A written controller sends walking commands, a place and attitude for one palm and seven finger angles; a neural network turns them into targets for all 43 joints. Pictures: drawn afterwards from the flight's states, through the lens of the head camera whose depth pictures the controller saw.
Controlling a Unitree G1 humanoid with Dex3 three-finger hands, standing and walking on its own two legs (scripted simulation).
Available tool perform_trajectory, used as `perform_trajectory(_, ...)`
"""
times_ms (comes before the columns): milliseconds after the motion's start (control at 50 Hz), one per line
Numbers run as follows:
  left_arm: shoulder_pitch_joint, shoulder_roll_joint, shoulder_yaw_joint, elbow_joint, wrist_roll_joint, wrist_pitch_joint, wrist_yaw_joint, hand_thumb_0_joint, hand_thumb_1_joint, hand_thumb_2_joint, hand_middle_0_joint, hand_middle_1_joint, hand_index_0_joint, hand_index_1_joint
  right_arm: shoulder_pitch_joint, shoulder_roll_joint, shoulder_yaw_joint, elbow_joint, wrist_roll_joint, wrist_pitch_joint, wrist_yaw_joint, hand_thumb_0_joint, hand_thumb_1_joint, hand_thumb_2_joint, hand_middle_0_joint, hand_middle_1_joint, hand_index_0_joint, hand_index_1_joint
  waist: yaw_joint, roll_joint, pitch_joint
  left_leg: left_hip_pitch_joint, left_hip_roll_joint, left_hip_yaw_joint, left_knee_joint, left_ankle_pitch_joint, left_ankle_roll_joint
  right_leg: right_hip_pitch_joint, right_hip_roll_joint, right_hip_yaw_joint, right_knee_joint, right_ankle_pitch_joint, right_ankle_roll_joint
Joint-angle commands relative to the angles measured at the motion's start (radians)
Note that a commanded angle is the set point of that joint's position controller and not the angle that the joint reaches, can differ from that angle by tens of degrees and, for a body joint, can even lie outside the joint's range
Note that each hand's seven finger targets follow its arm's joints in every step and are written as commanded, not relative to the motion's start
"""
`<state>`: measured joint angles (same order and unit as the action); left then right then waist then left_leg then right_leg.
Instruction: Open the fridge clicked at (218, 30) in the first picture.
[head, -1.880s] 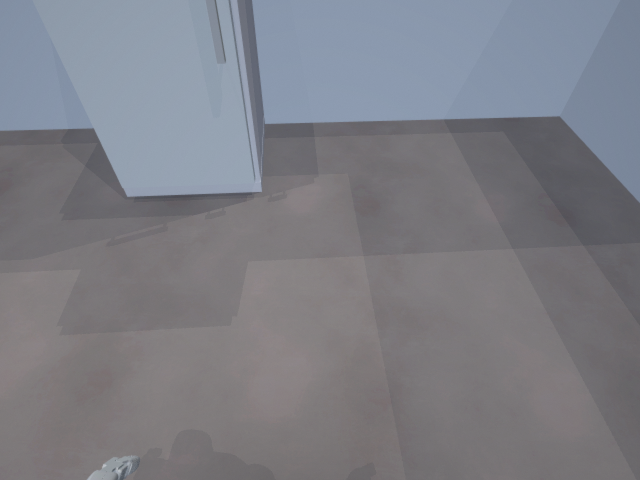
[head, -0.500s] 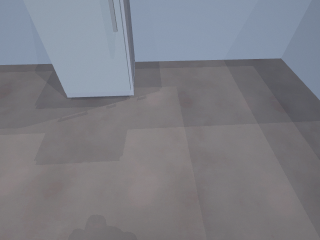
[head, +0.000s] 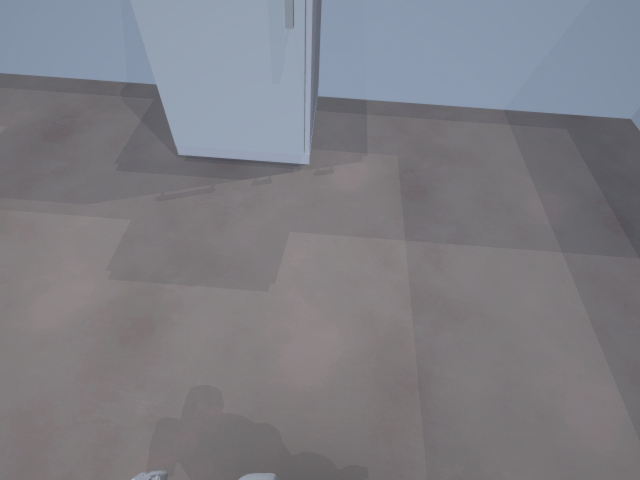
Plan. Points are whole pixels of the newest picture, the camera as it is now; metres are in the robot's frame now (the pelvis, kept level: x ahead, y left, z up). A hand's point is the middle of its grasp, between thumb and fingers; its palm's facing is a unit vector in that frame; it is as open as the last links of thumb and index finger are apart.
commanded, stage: walk to a spot facing it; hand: right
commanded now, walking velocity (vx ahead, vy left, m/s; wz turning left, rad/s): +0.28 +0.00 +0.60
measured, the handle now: out of the picture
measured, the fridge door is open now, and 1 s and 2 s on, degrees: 0 0 0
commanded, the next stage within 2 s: none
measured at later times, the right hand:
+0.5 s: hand out of the picture +0.09 -0.19 -0.15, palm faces -0.11 +0.97 -0.21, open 7.4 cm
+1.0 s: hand (436, 289) +0.47 -0.21 -0.16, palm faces -0.47 +0.87 -0.19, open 7.4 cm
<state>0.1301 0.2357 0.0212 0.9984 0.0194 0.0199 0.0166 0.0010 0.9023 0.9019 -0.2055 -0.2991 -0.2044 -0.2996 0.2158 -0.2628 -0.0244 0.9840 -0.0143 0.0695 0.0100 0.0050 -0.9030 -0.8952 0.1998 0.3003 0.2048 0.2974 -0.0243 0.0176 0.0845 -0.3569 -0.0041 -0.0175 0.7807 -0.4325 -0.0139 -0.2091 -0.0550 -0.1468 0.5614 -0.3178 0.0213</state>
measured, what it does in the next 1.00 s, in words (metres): walks ahead, turning left: right foot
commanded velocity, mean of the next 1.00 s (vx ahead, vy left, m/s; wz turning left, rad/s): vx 0.33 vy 0.00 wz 0.54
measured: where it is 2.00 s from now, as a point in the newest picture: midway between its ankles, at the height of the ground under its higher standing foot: (260, 320)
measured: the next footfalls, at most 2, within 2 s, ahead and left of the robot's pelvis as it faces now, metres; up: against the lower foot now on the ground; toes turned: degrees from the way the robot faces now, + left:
right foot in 0.62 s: +0.31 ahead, -0.10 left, +0.00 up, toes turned +14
left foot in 1.36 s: +0.45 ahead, +0.10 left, +0.00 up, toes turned +52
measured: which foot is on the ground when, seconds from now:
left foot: down 0.00-0.62, up 0.64-1.00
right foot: down 0.00-0.04, up 0.06-0.60, down 0.62-1.00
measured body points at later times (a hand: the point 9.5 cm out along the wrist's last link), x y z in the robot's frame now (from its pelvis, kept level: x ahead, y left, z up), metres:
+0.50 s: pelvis +0.11 +0.00 +0.02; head +0.12 +0.00 +0.47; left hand +0.17 +0.27 -0.12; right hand +0.09 -0.24 -0.13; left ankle +0.01 +0.09 -0.73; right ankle +0.20 -0.13 -0.67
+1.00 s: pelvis +0.31 -0.07 +0.02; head +0.33 -0.09 +0.46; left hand +0.14 +0.11 -0.12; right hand +0.50 -0.26 -0.14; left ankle +0.26 +0.10 -0.61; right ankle +0.27 -0.11 -0.73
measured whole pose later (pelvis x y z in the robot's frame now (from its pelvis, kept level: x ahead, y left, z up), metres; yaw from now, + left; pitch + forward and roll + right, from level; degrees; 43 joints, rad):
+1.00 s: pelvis +0.31 -0.07 +0.02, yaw +32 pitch -1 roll +2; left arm 0.44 0.16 0.03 1.06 0.01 -0.08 0.04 0.00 0.92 0.90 -0.20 -0.30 -0.20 -0.30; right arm 0.23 -0.24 -0.11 0.96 -0.04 0.05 0.02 0.00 -0.91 -0.90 0.19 0.30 0.20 0.30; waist 0.01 0.04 0.01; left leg -0.68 0.05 -0.02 1.25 -0.09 -0.02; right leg -0.05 0.00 -0.32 0.35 -0.31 -0.08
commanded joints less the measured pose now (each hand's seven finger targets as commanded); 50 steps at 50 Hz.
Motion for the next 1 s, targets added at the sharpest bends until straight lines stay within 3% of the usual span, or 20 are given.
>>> perform_trajectory(0, -0.086, 0.209, 0.063, -0.1, 0.0, -0.004, 0.0, 0.0, 0.9, 0.9, -0.2, -0.3, -0.2, -0.3, 0.204, -0.125, -0.058, -0.041, -0.014, -0.037, 0.014, 0.0, -0.9, -0.9, 0.2, 0.3, 0.2, 0.3, -0.1, -0.015, -0.123, 0.285, 0.042, -0.004, -0.236, 0.072, 0.011, -0.211, -0.199, 0.074, 0.095, -0.152, -0.058)
perform_trajectory(20, -0.063, 0.106, 0.045, -0.132, -0.007, 0.004, -0.008, 0.0, 0.9, 0.9, -0.2, -0.3, -0.2, -0.3, 0.244, -0.227, -0.077, -0.038, -0.03, -0.057, -0.001, 0.0, -0.9, -0.9, 0.2, 0.3, 0.2, 0.3, -0.104, 0.383, -0.06, 0.315, 0.267, -0.449, -0.522, -0.124, 0.086, -0.469, -0.013, -0.03, 0.458, -0.359, 0.029)
perform_trajectory(40, -0.132, 0.118, 0.042, -0.178, 0.002, -0.003, -0.012, 0.0, 0.9, 0.9, -0.2, -0.3, -0.2, -0.3, 0.265, -0.247, -0.074, -0.054, -0.01, -0.06, -0.018, 0.0, -0.9, -0.9, 0.2, 0.3, 0.2, 0.3, -0.115, 0.357, 0.02, 0.186, 0.359, -0.705, -0.678, -0.152, 0.145, -0.532, 0.024, 0.109, 0.583, -0.319, 0.024)
perform_trajectory(60, -0.103, 0.145, 0.051, -0.17, 0.0, -0.008, -0.019, 0.0, 0.9, 0.9, -0.2, -0.3, -0.2, -0.3, 0.199, -0.227, -0.078, -0.074, -0.007, -0.066, -0.023, 0.0, -0.9, -0.9, 0.2, 0.3, 0.2, 0.3, -0.061, 0.246, 0.039, 0.161, 0.341, -0.62, -0.697, -0.274, 0.174, -0.516, -0.028, 0.174, 0.598, -0.177, 0.009)
perform_trajectory(80, -0.1, 0.146, 0.055, -0.153, -0.001, -0.015, -0.024, 0.0, 0.9, 0.9, -0.2, -0.3, -0.2, -0.3, 0.155, -0.196, -0.074, -0.086, -0.004, -0.075, -0.02, 0.0, -0.9, -0.9, 0.2, 0.3, 0.2, 0.3, -0.043, 0.179, 0.048, 0.115, 0.297, -0.601, -0.687, -0.3, 0.166, -0.488, -0.042, 0.168, 0.608, -0.102, 0.008)
perform_trajectory(160, -0.022, 0.108, 0.057, -0.11, 0.008, -0.031, -0.03, 0.0, 0.9, 0.9, -0.2, -0.3, -0.2, -0.3, 0.172, -0.117, -0.057, -0.073, 0.0, -0.116, -0.012, 0.0, -0.9, -0.9, 0.2, 0.3, 0.2, 0.3, 0.0, 0.041, -0.036, 0.216, 0.2, -0.389, -0.589, 0.097, 0.157, -0.45, -0.049, 0.156, 0.568, 0.081, 0.034)
perform_trajectory(220, -0.011, 0.084, 0.058, -0.11, 0.008, -0.035, -0.03, 0.0, 0.9, 0.9, -0.2, -0.3, -0.2, -0.3, 0.228, -0.099, -0.059, -0.051, -0.001, -0.128, -0.012, 0.0, -0.9, -0.9, 0.2, 0.3, 0.2, 0.3, -0.005, 0.063, -0.069, 0.29, 0.176, -0.345, -0.565, 0.225, 0.163, -0.484, -0.047, 0.151, 0.547, 0.118, 0.048)
perform_trajectory(380, -0.13, 0.065, 0.05, -0.174, 0.004, -0.051, -0.029, 0.0, 0.9, 0.9, -0.2, -0.3, -0.2, -0.3, 0.322, -0.068, -0.056, -0.007, -0.012, -0.137, -0.024, 0.0, -0.9, -0.9, 0.2, 0.3, 0.2, 0.3, -0.046, 0.1, -0.049, 0.4, 0.19, -0.407, -0.536, 0.387, 0.209, -0.57, -0.051, 0.142, 0.423, 0.092, 0.062)
perform_trajectory(480, -0.173, 0.043, 0.045, -0.203, -0.005, -0.065, -0.035, 0.0, 0.9, 0.9, -0.2, -0.3, -0.2, -0.3, 0.3, -0.089, -0.06, -0.006, -0.018, -0.131, -0.034, 0.0, -0.9, -0.9, 0.2, 0.3, 0.2, 0.3, -0.052, 0.122, -0.021, 0.357, 0.185, -0.405, -0.495, 0.494, 0.206, -0.448, -0.016, 0.117, 0.235, 0.04, 0.042)
perform_trajectory(520, -0.147, 0.042, 0.045, -0.202, -0.011, -0.075, -0.033, 0.0, 0.9, 0.9, -0.2, -0.3, -0.2, -0.3, 0.266, -0.1, -0.066, -0.017, -0.02, -0.126, -0.036, 0.0, -0.9, -0.9, 0.2, 0.3, 0.2, 0.3, -0.038, 0.153, -0.019, 0.297, 0.176, -0.4, -0.453, 0.541, 0.191, -0.315, 0.002, 0.11, 0.13, 0.009, 0.025)
perform_trajectory(560, 0.025, 0.069, 0.054, -0.153, -0.013, -0.084, -0.02, 0.0, 0.9, 0.9, -0.2, -0.3, -0.2, -0.3, 0.186, -0.115, -0.074, -0.035, -0.012, -0.127, -0.034, 0.0, -0.9, -0.9, 0.2, 0.3, 0.2, 0.3, 0.057, 0.12, -0.064, 0.148, 0.116, -0.349, -0.324, 0.574, 0.15, -0.011, 0.035, 0.097, -0.038, 0.098, 0.008)
perform_trajectory(580, 0.193, 0.125, 0.065, -0.102, -0.012, -0.09, -0.002, 0.0, 0.9, 0.9, -0.2, -0.3, -0.2, -0.3, 0.172, -0.094, -0.078, -0.043, -0.005, -0.129, -0.029, 0.0, -0.9, -0.9, 0.2, 0.3, 0.2, 0.3, 0.121, 0.042, -0.154, 0.035, 0.049, -0.298, -0.144, 0.534, 0.119, 0.258, -0.014, 0.132, -0.096, 0.13, -0.002)
perform_trajectory(600, 0.338, 0.249, 0.096, -0.062, 0.002, -0.093, 0.006, 0.0, 0.9, 0.9, -0.2, -0.3, -0.2, -0.3, 0.203, -0.039, -0.075, -0.051, 0.009, -0.125, -0.016, 0.0, -0.9, -0.9, 0.2, 0.3, 0.2, 0.3, 0.16, -0.249, -0.278, -0.161, -0.074, -0.162, 0.158, 0.161, 0.068, 0.493, -0.27, 0.421, -0.135, 0.044, -0.059)
perform_trajectory(620, 0.382, 0.279, 0.093, -0.058, 0.003, -0.088, 0.003, 0.0, 0.9, 0.9, -0.2, -0.3, -0.2, -0.3, 0.217, -0.012, -0.068, -0.068, 0.007, -0.127, -0.009, 0.0, -0.9, -0.9, 0.2, 0.3, 0.2, 0.3, 0.137, -0.37, -0.269, -0.295, -0.095, -0.076, 0.397, -0.141, 0.032, 0.447, -0.464, 0.688, -0.295, -0.046, -0.112)
perform_trajectory(640, 0.279, 0.23, 0.08, -0.086, 0.002, -0.075, 0.001, 0.0, 0.9, 0.9, -0.2, -0.3, -0.2, -0.3, 0.185, -0.042, -0.077, -0.068, -0.003, -0.118, -0.011, 0.0, -0.9, -0.9, 0.2, 0.3, 0.2, 0.3, 0.104, -0.247, -0.147, -0.281, -0.013, -0.099, 0.476, -0.1, 0.038, 0.241, -0.47, 0.683, -0.373, -0.25, -0.131)
perform_trajectory(660, 0.19, 0.148, 0.063, -0.104, 0.001, -0.078, 0.0, 0.0, 0.9, 0.9, -0.2, -0.3, -0.2, -0.3, 0.154, -0.045, -0.082, -0.06, -0.014, -0.106, -0.005, 0.0, -0.9, -0.9, 0.2, 0.3, 0.2, 0.3, 0.063, -0.19, -0.041, -0.282, 0.02, -0.076, 0.521, 0.002, 0.035, 0.085, -0.399, 0.589, -0.417, -0.34, -0.084)
perform_trajectory(700, 0.108, 0.065, 0.033, -0.108, -0.001, -0.092, 0.003, 0.0, 0.9, 0.9, -0.2, -0.3, -0.2, -0.3, 0.15, -0.026, -0.082, -0.046, -0.023, -0.085, 0.02, 0.0, -0.9, -0.9, 0.2, 0.3, 0.2, 0.3, 0.002, -0.163, 0.071, -0.241, 0.071, -0.039, 0.515, 0.127, 0.026, -0.093, -0.308, 0.379, -0.423, -0.214, -0.019)
perform_trajectory(740, 0.133, 0.038, 0.031, -0.089, -0.003, -0.106, 0.008, 0.0, 0.9, 0.9, -0.2, -0.3, -0.2, -0.3, 0.197, 0.018, -0.08, -0.028, -0.024, -0.061, 0.023, 0.0, -0.9, -0.9, 0.2, 0.3, 0.2, 0.3, -0.024, -0.175, 0.041, -0.214, 0.059, -0.032, 0.51, 0.228, 0.014, -0.092, -0.236, 0.202, -0.4, -0.016, 0.042)
perform_trajectory(820, 0.217, 0.019, 0.035, -0.051, -0.008, -0.117, 0.016, 0.0, 0.9, 0.9, -0.2, -0.3, -0.2, -0.3, 0.162, 0.03, -0.085, -0.04, -0.024, -0.042, 0.021, 0.0, -0.9, -0.9, 0.2, 0.3, 0.2, 0.3, -0.017, -0.126, -0.002, -0.306, 0.064, -0.029, 0.515, 0.33, 0.002, 0.015, -0.223, 0.084, -0.385, 0.178, 0.063)
perform_trajectory(980, 0.395, 0.015, 0.02, 0.038, -0.006, -0.125, 0.032, 0.0, 0.9, 0.9, -0.2, -0.3, -0.2, -0.3, -0.005, 0.039, -0.076, -0.07, -0.018, -0.033, 0.021, 0.0, -0.9, -0.9, 0.2, 0.3, 0.2, 0.3, 0.029, -0.085, 0.023, -0.489, 0.065, 0.009, 0.463, 0.333, -0.002, 0.251, -0.255, 0.017, -0.343, 0.528, 0.073)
